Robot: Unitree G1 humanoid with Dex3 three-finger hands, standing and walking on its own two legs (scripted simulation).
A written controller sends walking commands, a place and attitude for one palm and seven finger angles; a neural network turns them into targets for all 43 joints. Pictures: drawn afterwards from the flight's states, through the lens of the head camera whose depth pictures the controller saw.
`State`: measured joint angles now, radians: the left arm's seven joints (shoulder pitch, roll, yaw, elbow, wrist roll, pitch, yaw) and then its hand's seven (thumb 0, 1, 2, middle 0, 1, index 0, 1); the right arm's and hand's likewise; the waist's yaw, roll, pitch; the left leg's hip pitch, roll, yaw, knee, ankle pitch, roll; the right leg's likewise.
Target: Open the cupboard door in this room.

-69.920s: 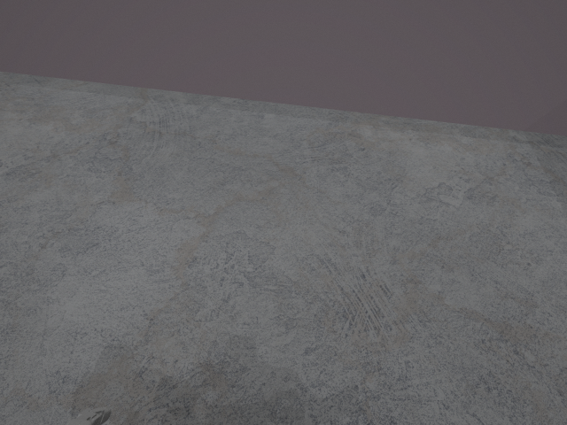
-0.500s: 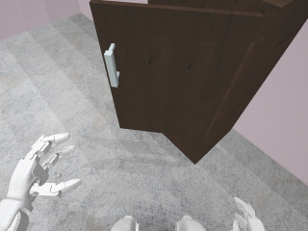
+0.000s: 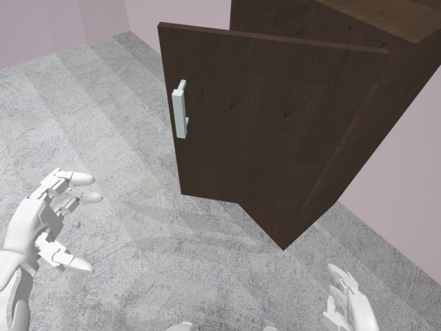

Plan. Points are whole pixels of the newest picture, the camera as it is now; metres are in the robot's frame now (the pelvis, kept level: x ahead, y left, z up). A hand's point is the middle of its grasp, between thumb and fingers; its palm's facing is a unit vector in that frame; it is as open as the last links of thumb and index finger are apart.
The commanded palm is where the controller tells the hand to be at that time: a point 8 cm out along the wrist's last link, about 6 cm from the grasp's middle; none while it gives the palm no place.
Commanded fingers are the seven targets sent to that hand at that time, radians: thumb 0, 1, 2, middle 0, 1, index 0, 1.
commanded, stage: raise the hand with hooked fingers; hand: left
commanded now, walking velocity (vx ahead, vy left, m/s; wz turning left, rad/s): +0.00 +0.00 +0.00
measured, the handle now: (182, 109) +0.55 +0.14 +0.07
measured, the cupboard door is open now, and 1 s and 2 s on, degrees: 41 41 41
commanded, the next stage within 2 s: move the hooked fingers beside the handle in 0.72 s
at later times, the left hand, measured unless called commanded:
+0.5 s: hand (82, 201) +0.30 +0.26 +0.08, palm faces -0.06 -1.00 -0.03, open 14.0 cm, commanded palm +0.27 +0.30 +0.09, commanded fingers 0.00 -0.50 0.30 -0.30 -1.20 -0.30 -1.20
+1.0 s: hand (94, 196) +0.30 +0.24 +0.08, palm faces -0.06 -1.00 -0.03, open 14.0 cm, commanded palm +0.30 +0.29 +0.09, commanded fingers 0.00 -0.50 0.30 -0.30 -1.20 -0.30 -1.20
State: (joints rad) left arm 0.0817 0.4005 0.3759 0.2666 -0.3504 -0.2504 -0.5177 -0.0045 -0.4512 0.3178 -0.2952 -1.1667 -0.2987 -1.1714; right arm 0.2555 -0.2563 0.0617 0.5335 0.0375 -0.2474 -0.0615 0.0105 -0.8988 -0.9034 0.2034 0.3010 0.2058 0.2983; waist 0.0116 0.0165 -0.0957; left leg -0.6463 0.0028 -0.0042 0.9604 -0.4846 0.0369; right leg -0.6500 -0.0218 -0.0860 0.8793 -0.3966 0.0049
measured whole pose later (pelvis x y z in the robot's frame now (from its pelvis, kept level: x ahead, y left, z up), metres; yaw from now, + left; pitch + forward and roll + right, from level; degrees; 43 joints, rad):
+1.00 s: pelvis +0.00 -0.02 +0.01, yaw +0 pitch +10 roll -1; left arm -0.16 0.43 0.41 0.54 -0.34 -0.27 -0.58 -0.01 -0.50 0.30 -0.30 -1.20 -0.30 -1.20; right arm 0.28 -0.29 0.05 0.57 0.04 -0.21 -0.09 0.01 -0.90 -0.90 0.20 0.30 0.21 0.30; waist 0.00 0.02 -0.08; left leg -0.61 0.01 -0.01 0.88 -0.44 0.01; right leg -0.63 -0.01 -0.09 0.83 -0.37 -0.02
